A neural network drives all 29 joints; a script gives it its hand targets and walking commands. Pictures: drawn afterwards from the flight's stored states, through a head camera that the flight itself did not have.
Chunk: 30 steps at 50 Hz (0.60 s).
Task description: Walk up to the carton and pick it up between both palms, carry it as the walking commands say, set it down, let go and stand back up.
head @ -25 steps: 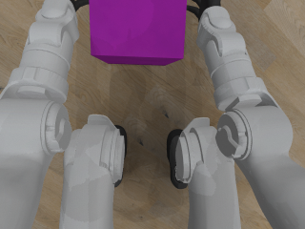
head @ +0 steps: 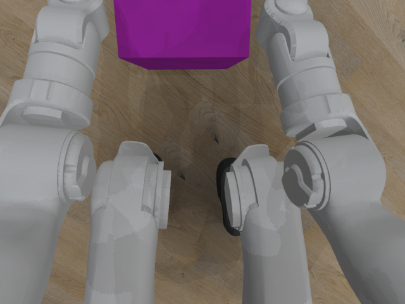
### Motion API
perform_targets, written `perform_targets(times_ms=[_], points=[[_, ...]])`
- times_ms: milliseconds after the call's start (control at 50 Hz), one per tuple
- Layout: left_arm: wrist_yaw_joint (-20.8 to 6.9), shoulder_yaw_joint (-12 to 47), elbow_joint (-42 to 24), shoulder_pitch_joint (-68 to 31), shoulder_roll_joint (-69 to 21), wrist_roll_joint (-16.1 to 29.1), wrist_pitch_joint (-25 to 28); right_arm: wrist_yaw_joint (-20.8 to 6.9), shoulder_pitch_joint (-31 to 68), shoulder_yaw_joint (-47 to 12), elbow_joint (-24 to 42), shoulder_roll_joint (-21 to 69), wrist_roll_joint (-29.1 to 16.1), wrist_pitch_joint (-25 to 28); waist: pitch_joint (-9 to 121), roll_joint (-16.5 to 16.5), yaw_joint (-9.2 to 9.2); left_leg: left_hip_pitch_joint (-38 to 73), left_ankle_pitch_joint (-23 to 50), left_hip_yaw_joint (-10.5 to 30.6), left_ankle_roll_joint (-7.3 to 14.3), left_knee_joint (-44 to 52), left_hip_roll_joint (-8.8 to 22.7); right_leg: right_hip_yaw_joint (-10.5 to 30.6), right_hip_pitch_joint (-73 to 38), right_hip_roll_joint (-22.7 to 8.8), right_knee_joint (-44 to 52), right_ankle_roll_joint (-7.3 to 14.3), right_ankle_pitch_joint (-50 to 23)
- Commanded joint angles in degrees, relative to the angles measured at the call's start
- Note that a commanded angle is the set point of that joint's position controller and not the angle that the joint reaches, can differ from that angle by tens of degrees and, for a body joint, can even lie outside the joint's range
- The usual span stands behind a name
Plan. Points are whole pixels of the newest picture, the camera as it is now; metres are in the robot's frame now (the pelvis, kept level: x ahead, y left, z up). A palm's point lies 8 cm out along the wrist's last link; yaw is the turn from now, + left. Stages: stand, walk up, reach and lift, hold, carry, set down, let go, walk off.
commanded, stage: reach and lift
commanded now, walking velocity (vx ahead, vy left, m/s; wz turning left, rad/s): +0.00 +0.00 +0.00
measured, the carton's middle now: out of the picture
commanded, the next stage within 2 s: none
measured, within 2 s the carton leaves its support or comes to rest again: neither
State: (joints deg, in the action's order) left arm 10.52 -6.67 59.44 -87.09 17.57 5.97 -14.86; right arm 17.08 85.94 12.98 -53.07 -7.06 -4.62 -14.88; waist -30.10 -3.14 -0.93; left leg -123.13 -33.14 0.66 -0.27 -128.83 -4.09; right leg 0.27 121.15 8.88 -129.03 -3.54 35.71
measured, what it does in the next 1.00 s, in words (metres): rises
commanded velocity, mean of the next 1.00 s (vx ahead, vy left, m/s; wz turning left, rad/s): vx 0.00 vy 0.00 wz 0.00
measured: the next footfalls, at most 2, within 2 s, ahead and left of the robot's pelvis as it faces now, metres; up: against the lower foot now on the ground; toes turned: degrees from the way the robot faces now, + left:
none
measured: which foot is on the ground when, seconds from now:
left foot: down 0.00-1.00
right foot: down 0.00-1.00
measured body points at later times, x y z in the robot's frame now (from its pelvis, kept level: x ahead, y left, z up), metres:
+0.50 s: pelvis -0.01 +0.00 +0.04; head +0.36 +0.05 +0.28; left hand +0.57 +0.18 -0.11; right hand +0.57 -0.08 -0.10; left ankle +0.12 +0.11 -0.33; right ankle +0.12 -0.12 -0.33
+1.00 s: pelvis -0.02 +0.00 +0.08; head +0.33 +0.04 +0.35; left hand +0.54 +0.18 -0.04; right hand +0.55 -0.08 -0.02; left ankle +0.12 +0.11 -0.33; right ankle +0.12 -0.12 -0.33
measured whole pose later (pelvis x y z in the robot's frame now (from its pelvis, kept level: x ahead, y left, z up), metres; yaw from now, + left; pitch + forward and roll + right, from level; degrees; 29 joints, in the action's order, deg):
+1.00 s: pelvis -0.02 +0.00 +0.08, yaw +1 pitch +25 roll -2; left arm 8.2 -16.6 44.7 -84.6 11.6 -5.3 -23.9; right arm 13.1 81.6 24.1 -35.8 -1.1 6.2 -22.6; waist -30.0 -2.2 -1.2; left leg -108.7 -28.6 2.6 -1.0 -112.7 -7.0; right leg 2.1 106.3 8.5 -112.6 -4.1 31.5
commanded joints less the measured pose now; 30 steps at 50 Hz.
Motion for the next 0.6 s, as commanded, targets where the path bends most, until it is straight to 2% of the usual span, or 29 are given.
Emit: perform_targets(times_ms=[0,20,40,60,80,120,140,160,180,200,220,240,260,320,360,380,400,440,480,500,580], points=[[-19.77,14.54,-18.39,-43.72,-59.08,3.93,2.36,-20.72,42.18,-17.75,12.50,57.55,-4.04,1.39,100.59,4.77,-2.12,42.41,21.80,-2.85,1.26,11.08,-3.39,-3.47,-31.73,1.60,11.11,3.12,-20.06],[-19.91,12.75,-16.16,-42.14,-59.53,2.48,1.87,-21.00,41.84,-17.18,11.70,57.95,-3.38,1.01,98.71,4.70,-3.30,40.89,19.75,-3.37,1.35,11.57,-3.48,-3.56,-30.93,1.58,12.05,3.10,-18.12],[-20.11,12.23,-16.03,-42.42,-59.92,1.87,1.37,-21.23,42.83,-16.81,12.79,57.95,-3.11,0.70,99.10,5.08,-3.05,40.05,18.56,-3.51,1.35,11.85,-3.38,-3.46,-31.60,1.41,12.28,3.08,-17.61],[-20.25,11.63,-15.01,-40.53,-60.87,1.11,0.90,-21.29,42.81,-17.35,13.18,58.69,-2.87,0.29,100.72,4.14,-3.88,41.23,18.81,-4.06,1.29,12.63,-3.54,-4.03,-32.52,1.42,13.15,2.63,-17.37],[-20.49,10.12,-12.63,-40.73,-60.63,0.08,0.23,-21.33,42.68,-15.94,11.70,57.83,-1.63,-0.05,97.77,3.92,-2.46,38.59,15.95,-3.62,1.29,12.91,-3.12,-3.85,-31.14,1.16,13.79,2.76,-15.21],[-21.19,9.86,-12.00,-38.56,-63.36,-1.26,-0.80,-21.49,43.84,-17.12,13.09,58.85,-1.49,-0.33,100.75,4.42,-3.56,39.27,16.97,-4.05,1.33,13.19,-3.33,-3.13,-33.75,1.01,14.29,2.60,-16.40],[-21.33,10.33,-14.39,-40.15,-64.06,-0.45,-0.87,-21.38,45.37,-17.49,15.49,58.43,-1.71,-0.67,104.15,3.99,-3.20,40.52,18.04,-4.68,1.07,13.18,-3.72,-3.62,-35.74,0.98,14.59,2.38,-17.46],[-21.47,10.42,-14.56,-41.20,-64.52,-0.56,-1.20,-21.34,44.99,-17.59,13.60,59.10,-1.20,-1.09,104.75,3.81,-1.64,40.74,17.30,-4.17,1.00,13.59,-3.32,-3.58,-35.88,0.89,14.92,2.47,-17.35],[-21.55,10.47,-14.71,-41.92,-63.54,-0.69,-1.28,-21.33,43.68,-17.25,13.02,58.78,-0.54,-1.39,104.18,3.58,-1.66,40.27,17.24,-4.29,0.85,13.68,-3.44,-3.74,-35.72,0.87,14.71,2.14,-17.63],[-21.66,12.71,-16.75,-42.08,-65.84,0.48,-1.47,-21.26,42.67,-17.51,14.94,59.26,-0.47,-1.54,107.92,4.33,0.04,42.87,19.30,-4.49,0.35,13.79,-3.80,-4.15,-37.20,1.06,15.30,2.49,-19.16],[-21.58,13.77,-18.74,-43.05,-65.71,1.11,-1.75,-21.27,44.37,-18.48,16.51,59.17,-1.41,-1.56,111.12,5.14,0.22,45.74,20.91,-4.10,0.29,14.26,-3.66,-4.67,-37.76,1.13,14.69,2.25,-20.62],[-21.41,14.49,-18.43,-42.91,-67.04,1.35,-2.08,-21.30,43.80,-18.55,16.59,59.02,-1.11,-1.75,111.28,5.25,1.24,45.88,20.85,-4.18,-0.11,14.47,-3.73,-4.57,-37.33,1.15,15.58,2.89,-20.23],[-21.25,14.87,-17.39,-41.51,-68.00,1.05,-2.37,-21.48,43.07,-18.54,15.95,59.50,-1.02,-1.72,111.01,6.59,0.70,47.00,22.29,-3.94,-0.13,14.51,-3.90,-4.66,-35.38,1.31,15.12,3.01,-20.66],[-20.57,17.52,-19.73,-40.12,-68.94,2.44,-2.26,-21.91,43.20,-20.55,18.67,59.62,-1.46,-1.74,114.77,6.85,1.41,51.97,26.57,-3.08,-0.44,15.47,-3.95,-5.19,-35.27,1.22,15.41,2.58,-22.82],[-20.08,17.53,-18.84,-39.64,-69.01,2.37,-2.21,-22.24,41.98,-20.03,16.55,58.96,-0.91,-2.00,112.38,6.52,1.86,51.23,26.49,-2.79,-0.89,15.53,-3.77,-5.28,-33.17,0.95,16.03,3.01,-22.12],[-19.99,18.39,-20.81,-39.82,-69.97,2.53,-2.26,-22.36,41.10,-20.68,17.48,59.63,-1.05,-1.93,115.07,6.49,1.78,52.91,27.16,-2.51,-0.89,16.09,-3.94,-5.12,-35.60,1.09,16.23,3.01,-23.11],[-19.86,18.12,-20.05,-39.73,-69.55,2.09,-2.31,-22.40,41.14,-20.70,17.67,59.78,-1.25,-1.88,115.34,7.52,0.96,53.40,27.56,-2.71,-1.00,16.15,-3.91,-5.23,-34.31,1.11,16.46,3.07,-22.72],[-19.30,19.53,-23.11,-39.89,-69.87,2.60,-2.12,-22.71,40.76,-21.66,19.57,60.30,-1.92,-2.05,119.57,8.23,0.81,56.53,30.60,-2.33,-0.82,16.10,-4.13,-4.61,-35.02,1.37,16.51,3.18,-24.67],[-18.73,19.37,-23.89,-40.45,-69.23,3.03,-2.08,-22.77,40.83,-21.76,19.28,61.04,-2.19,-2.43,121.06,6.54,0.59,56.89,29.89,-2.28,-0.55,16.94,-4.34,-4.95,-36.99,1.59,16.82,2.85,-24.85],[-18.41,20.28,-25.64,-40.02,-69.75,3.33,-2.09,-22.63,41.58,-23.24,21.39,61.25,-2.97,-2.56,124.20,6.77,-0.20,58.22,31.64,-2.78,-0.67,16.99,-4.27,-4.47,-38.83,1.60,17.52,2.89,-26.45],[-17.58,20.44,-26.15,-39.94,-69.85,2.59,-3.03,-21.96,41.06,-23.64,20.61,62.34,-3.53,-3.34,124.64,6.10,-1.33,57.69,28.45,-2.90,-0.57,19.09,-4.36,-4.32,-41.18,1.76,18.70,2.78,-24.82]])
